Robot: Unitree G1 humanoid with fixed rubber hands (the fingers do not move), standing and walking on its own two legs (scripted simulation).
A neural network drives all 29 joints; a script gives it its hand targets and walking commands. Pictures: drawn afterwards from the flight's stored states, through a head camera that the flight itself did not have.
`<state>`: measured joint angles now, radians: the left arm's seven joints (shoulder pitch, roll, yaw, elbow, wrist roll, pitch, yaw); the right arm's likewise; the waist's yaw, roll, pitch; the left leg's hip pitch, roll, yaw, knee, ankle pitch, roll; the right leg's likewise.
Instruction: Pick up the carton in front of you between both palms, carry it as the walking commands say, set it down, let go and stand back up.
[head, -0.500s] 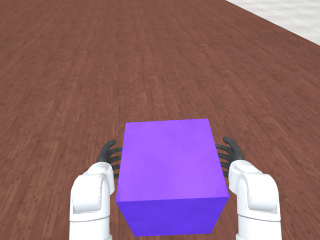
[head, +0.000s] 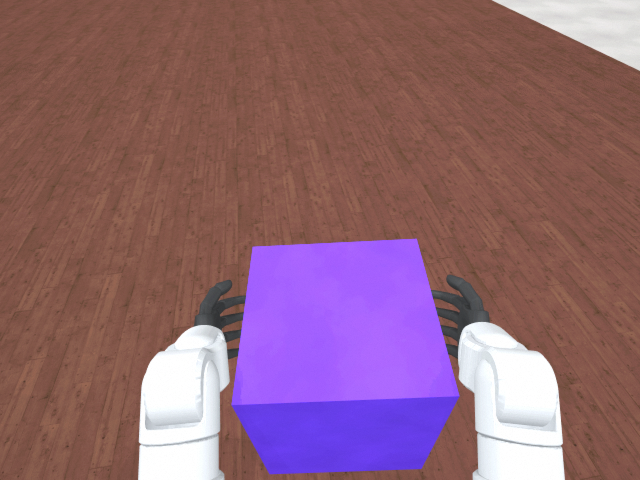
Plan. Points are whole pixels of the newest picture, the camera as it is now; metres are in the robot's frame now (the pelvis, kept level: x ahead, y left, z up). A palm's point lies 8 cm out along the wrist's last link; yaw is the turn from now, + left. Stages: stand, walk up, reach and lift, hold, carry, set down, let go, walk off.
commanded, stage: carry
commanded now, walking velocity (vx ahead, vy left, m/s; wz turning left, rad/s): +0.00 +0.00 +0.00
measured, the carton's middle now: (339, 361) +0.28 +0.00 +0.00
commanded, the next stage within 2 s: hold in 1.16 s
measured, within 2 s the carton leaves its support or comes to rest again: neither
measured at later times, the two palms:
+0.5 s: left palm (215, 377) +0.24 +0.14 +0.05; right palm (473, 375) +0.24 -0.15 +0.06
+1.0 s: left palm (222, 372) +0.25 +0.14 +0.04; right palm (471, 372) +0.25 -0.16 +0.04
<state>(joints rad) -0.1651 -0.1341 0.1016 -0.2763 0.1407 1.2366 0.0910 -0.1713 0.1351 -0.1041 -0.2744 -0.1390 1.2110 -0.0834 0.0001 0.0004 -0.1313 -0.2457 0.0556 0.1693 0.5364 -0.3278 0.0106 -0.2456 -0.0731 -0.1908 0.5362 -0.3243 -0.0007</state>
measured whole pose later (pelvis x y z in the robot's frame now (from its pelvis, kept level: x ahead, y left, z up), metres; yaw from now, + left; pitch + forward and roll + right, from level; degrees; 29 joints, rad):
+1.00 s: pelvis -0.04 +0.00 +0.00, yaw +0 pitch +2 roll +0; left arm -0.21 -0.14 0.16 0.18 0.24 0.74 0.04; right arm -0.21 0.14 -0.17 0.18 -0.24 0.72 -0.04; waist 0.00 0.00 -0.10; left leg -0.29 0.06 0.17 0.51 -0.25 0.01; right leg -0.29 -0.06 -0.19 0.51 -0.25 -0.02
